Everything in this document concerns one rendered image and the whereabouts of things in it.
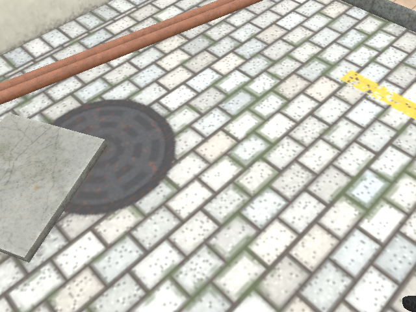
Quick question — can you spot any right robot hand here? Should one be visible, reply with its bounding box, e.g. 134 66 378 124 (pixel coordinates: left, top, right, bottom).
402 296 416 312

